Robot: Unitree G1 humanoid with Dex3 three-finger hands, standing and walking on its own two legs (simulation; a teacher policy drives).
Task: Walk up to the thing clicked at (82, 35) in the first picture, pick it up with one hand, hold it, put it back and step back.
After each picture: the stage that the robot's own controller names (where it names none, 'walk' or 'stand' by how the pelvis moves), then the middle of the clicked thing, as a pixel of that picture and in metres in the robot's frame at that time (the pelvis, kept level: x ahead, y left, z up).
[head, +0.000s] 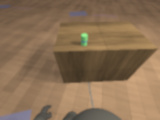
stand; (84, 39) +0.75 +0.12 +0.02
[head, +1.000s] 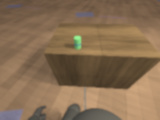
walk; (77, 42) +0.66 +0.19 +0.04
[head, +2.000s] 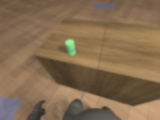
stand; (70, 47) +0.51 +0.22 +0.05
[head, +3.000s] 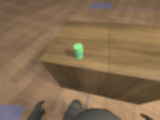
walk; (78, 51) +0.50 +0.13 +0.04
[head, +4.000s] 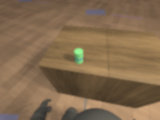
stand; (78, 56) +0.47 +0.12 +0.03
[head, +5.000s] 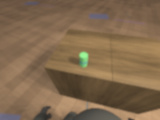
stand; (83, 60) +0.47 +0.09 +0.01
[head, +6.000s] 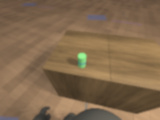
stand; (81, 60) +0.46 +0.10 +0.01
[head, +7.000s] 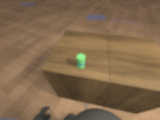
stand; (80, 61) +0.45 +0.10 +0.01
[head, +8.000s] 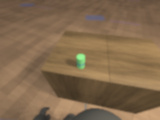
rise first; (80, 61) +0.45 +0.11 +0.01
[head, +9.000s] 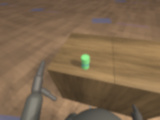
rise first; (85, 62) +0.46 +0.10 +0.02
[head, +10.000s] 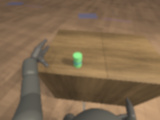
go down; (77, 60) +0.46 +0.09 +0.02
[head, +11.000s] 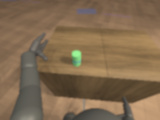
go down; (76, 58) +0.46 +0.09 +0.03
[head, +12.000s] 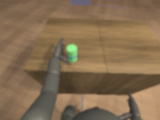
close in; (72, 53) +0.46 +0.11 +0.07
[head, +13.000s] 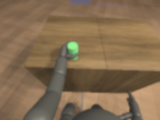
close; (73, 51) +0.47 +0.10 +0.08
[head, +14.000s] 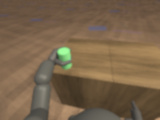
lift; (65, 58) +0.32 +0.18 +0.21
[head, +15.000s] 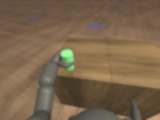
hold; (67, 60) +0.33 +0.16 +0.19
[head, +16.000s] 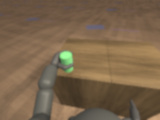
hold; (67, 62) +0.32 +0.16 +0.19
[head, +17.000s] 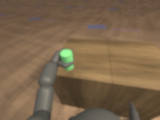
hold; (67, 60) +0.32 +0.16 +0.19
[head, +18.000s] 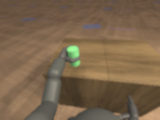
crouch; (73, 56) +0.37 +0.12 +0.19
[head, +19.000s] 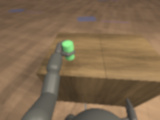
lower; (68, 50) +0.43 +0.15 +0.17
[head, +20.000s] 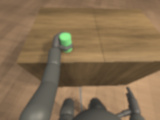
lower; (66, 43) +0.51 +0.12 +0.10
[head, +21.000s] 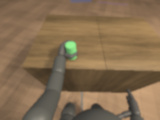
lower; (71, 51) +0.46 +0.11 +0.08
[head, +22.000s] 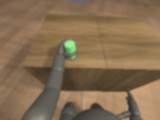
lower; (70, 50) +0.47 +0.11 +0.08
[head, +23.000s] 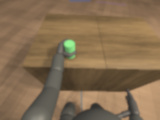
lower; (70, 49) +0.47 +0.11 +0.08
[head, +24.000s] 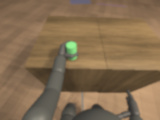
open; (71, 51) +0.47 +0.11 +0.08
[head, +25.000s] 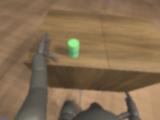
rise; (73, 49) +0.47 +0.10 +0.08
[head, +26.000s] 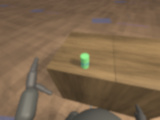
sink last; (84, 61) +0.45 +0.10 +0.04
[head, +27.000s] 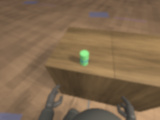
stand; (84, 58) +0.47 +0.09 +0.03
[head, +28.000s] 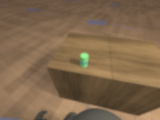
stand; (84, 60) +0.48 +0.09 +0.02
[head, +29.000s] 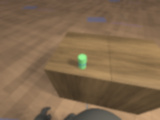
stand; (82, 61) +0.46 +0.10 +0.01
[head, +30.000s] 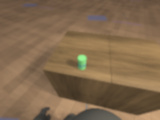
stand; (81, 62) +0.44 +0.10 +0.01
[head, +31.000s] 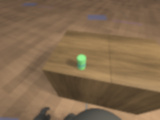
stand; (81, 62) +0.44 +0.10 +0.01
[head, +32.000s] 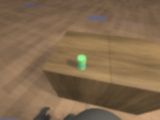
stand; (81, 62) +0.44 +0.10 +0.01
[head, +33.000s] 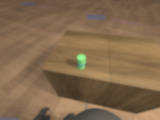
walk; (81, 62) +0.44 +0.10 +0.01
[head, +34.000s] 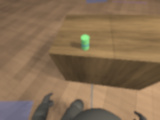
walk; (85, 42) +0.58 +0.10 +0.03
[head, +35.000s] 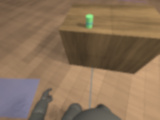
walk; (89, 21) +0.88 +0.08 +0.04
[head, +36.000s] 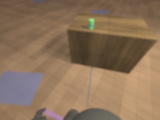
walk; (91, 24) +1.09 +0.08 +0.03
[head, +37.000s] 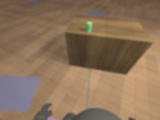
stand; (89, 27) +1.07 +0.08 +0.01
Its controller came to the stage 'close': yes
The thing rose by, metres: 0.18
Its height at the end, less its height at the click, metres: +0.00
